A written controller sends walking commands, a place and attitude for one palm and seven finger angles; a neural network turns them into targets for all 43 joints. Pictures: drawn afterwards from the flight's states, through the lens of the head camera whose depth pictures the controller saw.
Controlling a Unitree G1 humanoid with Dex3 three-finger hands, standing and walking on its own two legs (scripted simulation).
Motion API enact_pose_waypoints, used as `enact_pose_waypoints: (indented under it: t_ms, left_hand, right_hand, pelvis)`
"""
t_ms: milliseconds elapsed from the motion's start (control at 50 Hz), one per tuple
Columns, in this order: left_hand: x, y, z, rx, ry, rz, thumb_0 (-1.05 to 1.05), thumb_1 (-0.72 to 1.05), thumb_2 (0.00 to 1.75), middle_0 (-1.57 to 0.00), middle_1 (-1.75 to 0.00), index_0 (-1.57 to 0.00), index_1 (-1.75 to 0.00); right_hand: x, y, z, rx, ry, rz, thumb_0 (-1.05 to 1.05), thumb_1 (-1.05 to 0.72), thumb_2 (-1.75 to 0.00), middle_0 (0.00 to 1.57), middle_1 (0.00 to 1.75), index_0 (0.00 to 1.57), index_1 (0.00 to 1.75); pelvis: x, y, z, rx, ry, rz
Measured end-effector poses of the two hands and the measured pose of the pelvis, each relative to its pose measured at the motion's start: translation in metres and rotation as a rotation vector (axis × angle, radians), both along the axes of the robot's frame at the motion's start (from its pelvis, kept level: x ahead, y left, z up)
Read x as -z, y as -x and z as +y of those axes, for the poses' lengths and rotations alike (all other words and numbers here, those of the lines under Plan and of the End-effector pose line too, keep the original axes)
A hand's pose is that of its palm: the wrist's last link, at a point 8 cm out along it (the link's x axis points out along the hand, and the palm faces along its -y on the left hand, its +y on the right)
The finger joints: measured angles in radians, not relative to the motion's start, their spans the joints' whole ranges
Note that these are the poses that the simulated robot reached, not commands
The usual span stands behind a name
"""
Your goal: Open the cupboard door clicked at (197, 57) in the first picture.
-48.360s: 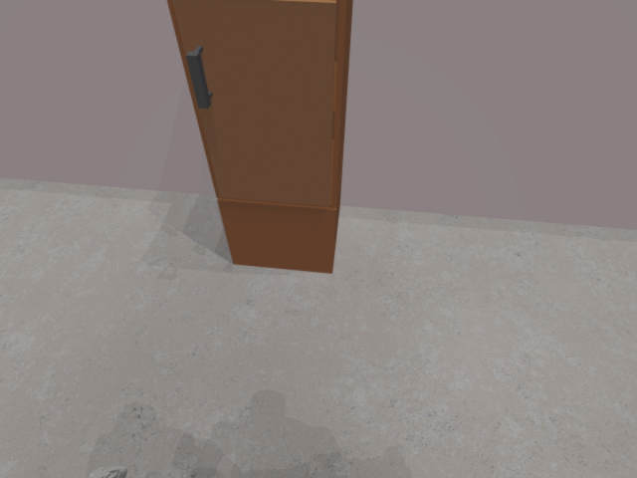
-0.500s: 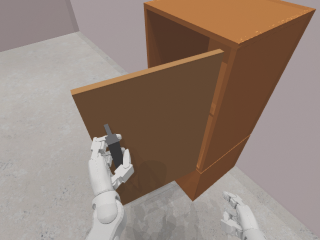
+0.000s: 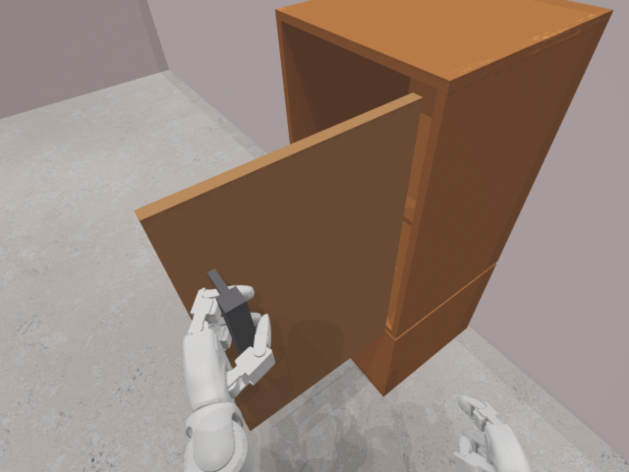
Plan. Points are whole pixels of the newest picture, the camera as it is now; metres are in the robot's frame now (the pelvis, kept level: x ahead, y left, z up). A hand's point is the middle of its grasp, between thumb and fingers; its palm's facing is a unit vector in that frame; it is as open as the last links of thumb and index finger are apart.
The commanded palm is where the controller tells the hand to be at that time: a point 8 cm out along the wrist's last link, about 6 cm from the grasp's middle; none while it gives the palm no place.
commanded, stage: open thumb and fingers to let go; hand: left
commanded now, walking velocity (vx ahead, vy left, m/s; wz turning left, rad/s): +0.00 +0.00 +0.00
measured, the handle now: (233, 318) +0.29 +0.12 +0.08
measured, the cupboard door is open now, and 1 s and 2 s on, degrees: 90 93 93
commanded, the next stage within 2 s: slide the hand sideways off the handle in 0.66 s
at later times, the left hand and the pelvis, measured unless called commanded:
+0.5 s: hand (254, 345) +0.25 +0.08 +0.08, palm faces +0.27 -0.96 +0.01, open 13.9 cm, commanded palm +0.21 +0.11 +0.08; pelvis -0.01 +0.02 +0.00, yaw -1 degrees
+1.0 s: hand (254, 387) +0.20 +0.08 +0.08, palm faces -0.16 -0.99 +0.03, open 16.1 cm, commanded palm +0.19 +0.12 +0.08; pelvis -0.02 +0.03 -0.01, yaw -2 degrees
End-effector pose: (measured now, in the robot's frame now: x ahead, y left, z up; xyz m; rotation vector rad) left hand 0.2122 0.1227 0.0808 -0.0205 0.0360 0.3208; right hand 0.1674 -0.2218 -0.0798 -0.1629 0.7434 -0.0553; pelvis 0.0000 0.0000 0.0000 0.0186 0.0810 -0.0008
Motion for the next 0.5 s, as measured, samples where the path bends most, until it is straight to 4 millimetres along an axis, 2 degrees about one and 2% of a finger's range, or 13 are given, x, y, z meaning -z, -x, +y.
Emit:
enact_pose_waypoints:
  t_ms: [140,340,500]
  left_hand:
    - [0.001,0.000,0.002,-0.005,-0.004,-0.002,0.00,0.33,0.66,-0.36,-1.29,-0.37,-1.30]
    - [0.002,-0.001,0.005,0.024,-0.013,-0.012,0.00,-0.22,0.42,-0.32,-1.22,-0.35,-1.23]
    - [0.001,-0.004,0.007,0.046,-0.011,-0.009,-0.01,-0.44,0.33,-0.28,-1.01,-0.31,-1.02]
  right_hand:
    - [-0.005,-0.001,0.010,-0.018,-0.014,-0.027,0.02,-0.90,-0.90,0.20,0.30,0.20,0.30]
    - [-0.005,0.003,0.023,-0.022,-0.016,-0.030,0.02,-0.90,-0.90,0.20,0.30,0.20,0.30]
    - [-0.005,0.008,0.032,-0.018,-0.019,-0.026,0.02,-0.90,-0.90,0.20,0.30,0.20,0.30]
  pelvis:
    - [-0.001,0.005,0.003,-0.001,0.004,-0.004]
    - [0.001,0.010,0.014,0.003,0.015,-0.004]
    - [0.002,0.013,0.022,0.009,0.022,-0.006]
